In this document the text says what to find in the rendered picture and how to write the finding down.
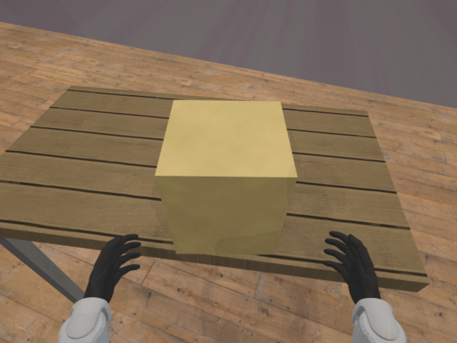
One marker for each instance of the right robot hand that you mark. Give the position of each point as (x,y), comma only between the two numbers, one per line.
(358,269)

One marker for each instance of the robot left forearm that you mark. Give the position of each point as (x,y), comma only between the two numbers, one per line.
(88,322)

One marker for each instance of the robot right forearm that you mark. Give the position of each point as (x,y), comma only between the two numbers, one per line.
(374,322)

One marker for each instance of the carton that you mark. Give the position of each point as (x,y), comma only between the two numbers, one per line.
(226,176)

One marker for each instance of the table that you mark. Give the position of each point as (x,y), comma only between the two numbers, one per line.
(84,173)

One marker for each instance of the left robot hand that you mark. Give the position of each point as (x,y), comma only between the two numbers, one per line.
(107,272)

